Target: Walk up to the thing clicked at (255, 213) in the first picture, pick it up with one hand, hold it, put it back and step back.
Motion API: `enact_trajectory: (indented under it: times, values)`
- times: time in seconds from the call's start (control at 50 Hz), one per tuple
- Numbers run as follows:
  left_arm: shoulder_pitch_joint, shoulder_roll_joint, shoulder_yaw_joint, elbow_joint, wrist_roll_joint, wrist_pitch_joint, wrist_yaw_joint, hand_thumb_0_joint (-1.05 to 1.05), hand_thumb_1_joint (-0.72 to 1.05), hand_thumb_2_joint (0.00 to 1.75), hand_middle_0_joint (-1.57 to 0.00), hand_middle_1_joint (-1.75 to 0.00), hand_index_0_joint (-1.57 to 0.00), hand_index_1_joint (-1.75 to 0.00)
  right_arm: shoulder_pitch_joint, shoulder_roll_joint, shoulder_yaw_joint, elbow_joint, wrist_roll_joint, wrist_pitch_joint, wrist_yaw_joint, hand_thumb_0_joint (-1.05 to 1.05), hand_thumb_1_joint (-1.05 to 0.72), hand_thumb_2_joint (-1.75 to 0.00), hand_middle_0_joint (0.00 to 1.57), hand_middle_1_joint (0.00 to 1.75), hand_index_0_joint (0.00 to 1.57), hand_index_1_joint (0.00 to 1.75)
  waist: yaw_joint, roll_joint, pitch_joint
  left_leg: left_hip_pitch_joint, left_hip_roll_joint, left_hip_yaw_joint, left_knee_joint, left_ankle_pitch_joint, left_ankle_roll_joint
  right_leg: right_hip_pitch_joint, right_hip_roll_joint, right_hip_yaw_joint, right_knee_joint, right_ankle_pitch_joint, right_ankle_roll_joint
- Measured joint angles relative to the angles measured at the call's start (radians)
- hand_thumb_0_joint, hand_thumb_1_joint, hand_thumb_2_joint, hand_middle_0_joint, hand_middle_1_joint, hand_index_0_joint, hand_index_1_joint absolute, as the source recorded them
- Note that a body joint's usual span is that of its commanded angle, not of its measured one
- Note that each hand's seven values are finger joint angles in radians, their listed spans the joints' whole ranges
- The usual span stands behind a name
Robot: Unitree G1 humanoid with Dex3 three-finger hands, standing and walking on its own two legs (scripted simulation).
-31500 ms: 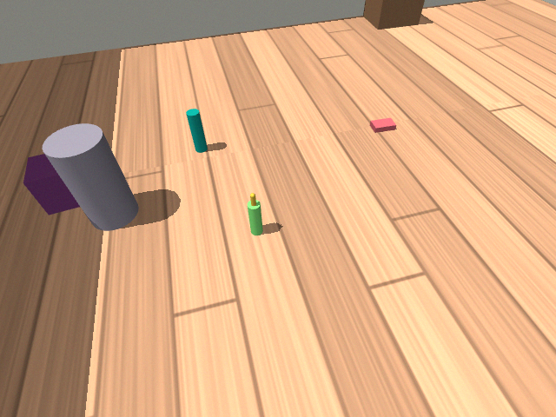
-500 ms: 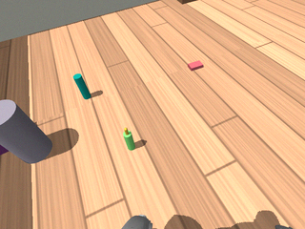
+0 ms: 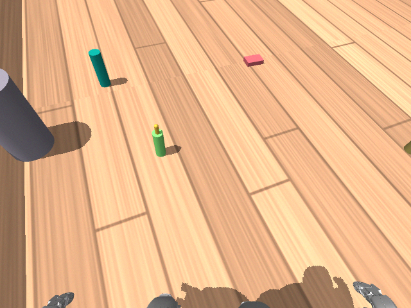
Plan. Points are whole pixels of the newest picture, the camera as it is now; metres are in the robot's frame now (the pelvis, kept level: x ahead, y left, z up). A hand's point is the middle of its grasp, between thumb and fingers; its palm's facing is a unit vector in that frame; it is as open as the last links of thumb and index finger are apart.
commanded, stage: step back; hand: left
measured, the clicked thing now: (158, 139) +0.95 +0.26 -0.63
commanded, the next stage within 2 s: stand in 1.26 s
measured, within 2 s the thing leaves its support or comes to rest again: neither
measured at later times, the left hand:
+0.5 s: hand out of the picture -0.07 +0.27 -0.14, palm faces +0.08 -0.91 -0.42, open 7.4 cm
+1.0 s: hand out of the picture -0.03 +0.27 -0.15, palm faces +0.11 -0.93 -0.36, open 7.4 cm
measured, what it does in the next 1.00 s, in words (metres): steps on the spot: right foot, then left foot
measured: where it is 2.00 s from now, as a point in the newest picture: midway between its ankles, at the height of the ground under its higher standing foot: outside the picture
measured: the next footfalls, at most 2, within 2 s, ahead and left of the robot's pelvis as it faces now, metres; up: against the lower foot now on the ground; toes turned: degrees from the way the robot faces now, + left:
right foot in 0.06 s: -0.02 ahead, -0.14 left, +0.00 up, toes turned +4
left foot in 0.38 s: -0.09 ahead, +0.10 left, +0.00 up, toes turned +1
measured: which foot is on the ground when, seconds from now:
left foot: down 0.00-0.08, up 0.10-0.36, down 0.38-0.66, up 0.68-0.90, down 0.92-1.00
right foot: up 0.00-0.04, down 0.06-1.00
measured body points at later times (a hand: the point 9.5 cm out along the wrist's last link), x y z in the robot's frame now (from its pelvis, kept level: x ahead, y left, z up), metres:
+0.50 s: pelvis -0.11 -0.02 +0.00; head -0.11 -0.01 +0.45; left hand -0.07 +0.32 -0.11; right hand -0.05 -0.32 -0.12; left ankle -0.13 +0.10 -0.72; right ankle -0.07 -0.14 -0.70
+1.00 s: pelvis -0.07 +0.00 +0.00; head -0.06 +0.01 +0.45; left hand -0.04 +0.32 -0.13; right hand +0.02 -0.31 -0.12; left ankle -0.05 +0.13 -0.72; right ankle -0.06 -0.14 -0.72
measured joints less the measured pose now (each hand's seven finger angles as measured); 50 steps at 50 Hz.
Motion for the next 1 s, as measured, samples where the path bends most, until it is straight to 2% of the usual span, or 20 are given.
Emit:
enact_trajectory:
  times: [0.06, 0.1, 0.16, 0.2, 0.24, 0.3, 0.36, 0.42, 0.46, 0.5, 0.6, 0.64, 0.68, 0.72, 0.76, 0.8, 0.9, 0.94, 0.96, 1.0]
  values:
    - [0.014, 0.002, -0.003, 0.038, 0.001, -0.022, 0.001, 0.0, 0.9, 0.9, -0.2, -0.3, -0.21, -0.3, -0.049, -0.024, -0.002, -0.021, 0.004, 0.012, 0.009, 0.0, -0.9, -0.9, 0.21, 0.3, 0.2, 0.3, 0.01, 0.026, 0.008, -0.061, 0.029, 0.005, 0.071, 0.0, -0.022, 0.106, -0.028, -0.053, -0.288, 0.097, 0.0]
    - [0.012, -0.033, -0.01, 0.073, 0.011, -0.032, 0.0, 0.0, 0.9, 0.9, -0.2, -0.3, -0.2, -0.3, -0.074, -0.048, -0.012, -0.009, 0.01, 0.028, 0.01, 0.0, -0.9, -0.9, 0.21, 0.3, 0.2, 0.3, -0.009, 0.111, 0.027, -0.088, 0.053, -0.064, 0.122, -0.032, 0.002, 0.118, 0.019, -0.099, -0.302, 0.121, -0.005]
    - [0.055, -0.039, -0.021, 0.085, 0.019, -0.034, -0.009, 0.0, 0.9, 0.9, -0.2, -0.3, -0.21, -0.3, -0.047, -0.03, -0.016, 0.019, 0.019, 0.049, 0.004, 0.0, -0.91, -0.9, 0.21, 0.3, 0.2, 0.3, 0.022, 0.079, -0.025, -0.126, -0.059, -0.101, 0.318, -0.244, 0.012, 0.069, -0.019, -0.07, -0.261, 0.13, -0.021]
    - [0.072, -0.042, -0.022, 0.095, 0.021, -0.034, -0.005, 0.0, 0.9, 0.9, -0.2, -0.3, -0.21, -0.3, -0.022, -0.029, -0.012, 0.034, 0.026, 0.05, 0.01, 0.0, -0.91, -0.9, 0.21, 0.3, 0.2, 0.3, 0.026, 0.064, -0.052, -0.124, -0.112, -0.11, 0.437, -0.256, 0.013, 0.056, -0.046, -0.059, -0.277, 0.153, -0.024]
    - [0.073, -0.043, -0.019, 0.1, 0.024, -0.04, -0.001, 0.01, 0.9, 0.9, -0.2, -0.3, -0.21, -0.3, 0.008, -0.034, -0.013, 0.046, 0.027, 0.044, 0.013, 0.0, -0.91, -0.9, 0.21, 0.3, 0.2, 0.3, 0.02, 0.07, -0.071, -0.103, -0.134, -0.118, 0.487, -0.235, 0.006, 0.038, -0.06, -0.07, -0.29, 0.174, -0.024]
    - [0.065, -0.035, -0.012, 0.092, 0.03, -0.06, 0.0, 0.01, 0.9, 0.9, -0.21, -0.3, -0.21, -0.3, 0.048, -0.039, -0.014, 0.076, 0.02, 0.036, 0.019, 0.0, -0.91, -0.9, 0.21, 0.3, 0.2, 0.3, 0.017, 0.088, -0.084, -0.021, -0.115, -0.108, 0.39, -0.235, -0.006, 0.009, -0.062, -0.096, -0.287, 0.19, -0.023]
    - [0.047, -0.016, -0.004, 0.084, 0.033, -0.069, -0.004, 0.0, 0.89, 0.9, -0.2, -0.3, -0.21, -0.3, 0.086, -0.031, -0.018, 0.116, 0.008, 0.026, 0.031, 0.0, -0.91, -0.9, 0.21, 0.3, 0.2, 0.3, 0.008, 0.09, -0.09, 0.093, -0.076, -0.06, 0.147, -0.294, -0.003, -0.014, -0.076, -0.135, -0.263, 0.187, -0.024]
    - [0.042, 0.018, 0.001, 0.096, 0.023, -0.059, -0.001, 0.0, 0.9, 0.9, -0.2, -0.3, -0.21, -0.3, 0.096, 0.017, -0.021, 0.158, -0.006, 0.01, 0.039, 0.0, -0.91, -0.9, 0.21, 0.3, 0.2, 0.3, 0.023, 0.005, -0.067, 0.172, -0.119, -0.005, 0.002, -0.143, 0.011, -0.025, -0.118, -0.086, -0.199, 0.13, -0.032]
    - [0.067, 0.015, -0.002, 0.127, 0.017, -0.053, 0.001, 0.0, 0.9, 0.9, -0.2, -0.3, -0.21, -0.3, 0.122, 0.028, -0.014, 0.162, -0.011, 0.0, 0.047, 0.01, -0.91, -0.9, 0.21, 0.3, 0.2, 0.3, 0.004, 0.01, -0.102, 0.176, -0.107, -0.011, -0.013, -0.136, 0.029, -0.046, -0.087, -0.088, -0.139, 0.049, -0.035]
    - [0.077, 0.017, -0.006, 0.155, 0.011, -0.052, -0.009, 0.0, 0.9, 0.9, -0.2, -0.3, -0.21, -0.3, 0.138, 0.037, -0.01, 0.168, -0.014, -0.007, 0.05, 0.01, -0.91, -0.9, 0.21, 0.3, 0.2, 0.3, -0.017, 0.02, -0.12, 0.189, -0.089, -0.029, -0.041, -0.123, 0.037, -0.048, -0.064, -0.105, -0.114, 0.036, -0.038]
    - [0.082, 0.018, -0.004, 0.174, 0.002, -0.076, -0.023, 0.01, 0.9, 0.9, -0.2, -0.3, -0.21, -0.3, 0.131, 0.038, -0.007, 0.168, -0.009, -0.018, 0.051, 0.01, -0.9, -0.9, 0.21, 0.3, 0.2, 0.3, -0.021, 0.017, -0.114, 0.199, -0.066, -0.026, -0.057, -0.109, 0.004, 0.018, -0.057, -0.128, -0.288, 0.115, -0.041]
    - [0.074, 0.004, -0.004, 0.185, 0.004, -0.086, -0.019, 0.01, 0.9, 0.9, -0.2, -0.3, -0.21, -0.3, 0.118, 0.025, -0.009, 0.165, -0.003, -0.009, 0.049, 0.01, -0.9, -0.9, 0.21, 0.3, 0.2, 0.3, -0.019, 0.041, -0.104, 0.187, -0.045, -0.031, -0.01, -0.138, -0.005, 0.055, -0.035, -0.14, -0.367, 0.237, -0.042]
    - [0.07, -0.02, -0.008, 0.189, 0.013, -0.099, -0.015, 0.0, 0.9, 0.9, -0.2, -0.3, -0.21, -0.3, 0.112, 0.012, -0.012, 0.164, 0.002, 0.002, 0.04, 0.01, -0.9, -0.9, 0.21, 0.3, 0.2, 0.3, -0.022, 0.079, -0.103, 0.157, -0.034, -0.07, 0.073, -0.211, 0.012, 0.066, -0.011, -0.166, -0.373, 0.266, -0.043]
    - [0.07, -0.035, -0.012, 0.186, 0.02, -0.107, -0.016, 0.0, 0.9, 0.9, -0.2, -0.3, -0.21, -0.3, 0.109, 0.01, -0.016, 0.171, 0.0, 0.008, 0.035, 0.01, -0.91, -0.9, 0.21, 0.3, 0.2, 0.3, -0.008, 0.077, -0.115, 0.104, -0.064, -0.076, 0.183, -0.281, 0.016, 0.063, -0.019, -0.168, -0.363, 0.244, -0.058]
    - [0.068, -0.048, -0.016, 0.183, 0.021, -0.11, -0.017, 0.0, 0.9, 0.9, -0.2, -0.3, -0.21, -0.3, 0.105, 0.001, -0.018, 0.173, 0.002, 0.002, 0.037, 0.01, -0.91, -0.9, 0.21, 0.3, 0.2, 0.3, 0.004, 0.073, -0.114, 0.064, -0.078, -0.06, 0.241, -0.284, 0.019, 0.074, -0.034, -0.165, -0.374, 0.239, -0.066]
    - [0.067, -0.059, -0.02, 0.182, 0.02, -0.117, -0.016, 0.0, 0.9, 0.9, -0.2, -0.3, -0.21, -0.3, 0.101, -0.011, -0.021, 0.174, 0.003, -0.006, 0.039, 0.0, -0.91, -0.9, 0.21, 0.3, 0.2, 0.3, 0.01, 0.079, -0.111, 0.038, -0.075, -0.062, 0.241, -0.259, 0.021, 0.087, -0.042, -0.168, -0.395, 0.247, -0.056]
    - [0.059, -0.048, -0.028, 0.189, 0.015, -0.109, -0.018, 0.0, 0.9, 0.9, -0.2, -0.3, -0.21, -0.3, 0.085, -0.022, -0.025, 0.183, 0.002, -0.016, 0.042, 0.0, -0.91, -0.9, 0.21, 0.3, 0.2, 0.3, 0.015, 0.075, -0.103, 0.05, -0.032, -0.038, 0.075, -0.186, 0.011, 0.091, -0.062, -0.168, -0.375, 0.222, -0.024]
    - [0.047, -0.034, -0.03, 0.193, 0.009, -0.095, -0.015, 0.0, 0.9, 0.9, -0.2, -0.3, -0.21, -0.3, 0.076, -0.013, -0.026, 0.196, 0.001, -0.022, 0.038, 0.0, -0.91, -0.9, 0.21, 0.3, 0.2, 0.3, 0.011, 0.053, -0.095, 0.082, -0.041, -0.021, -0.01, -0.047, -0.001, 0.083, -0.082, -0.161, -0.332, 0.191, -0.008]
    - [0.042, -0.026, -0.031, 0.197, 0.005, -0.089, -0.013, 0.0, 0.9, 0.9, -0.2, -0.3, -0.21, -0.3, 0.067, -0.002, -0.025, 0.204, -0.001, -0.024, 0.034, 0.0, -0.91, -0.9, 0.2, 0.3, 0.2, 0.3, 0.013, 0.031, -0.089, 0.095, -0.054, -0.006, -0.019, -0.028, -0.004, 0.081, -0.097, -0.146, -0.313, 0.178, -0.003]
    - [0.035, -0.019, -0.034, 0.206, -0.009, -0.079, -0.009, 0.0, 0.9, 0.9, -0.2, -0.3, -0.21, -0.3, 0.057, 0.018, -0.012, 0.21, 0.0, -0.027, 0.03, 0.0, -0.91, -0.9, 0.2, 0.3, 0.2, 0.3, 0.01, 0.014, -0.098, 0.097, -0.057, 0.009, -0.019, -0.046, -0.001, 0.073, -0.094, -0.12, -0.302, 0.148, -0.017]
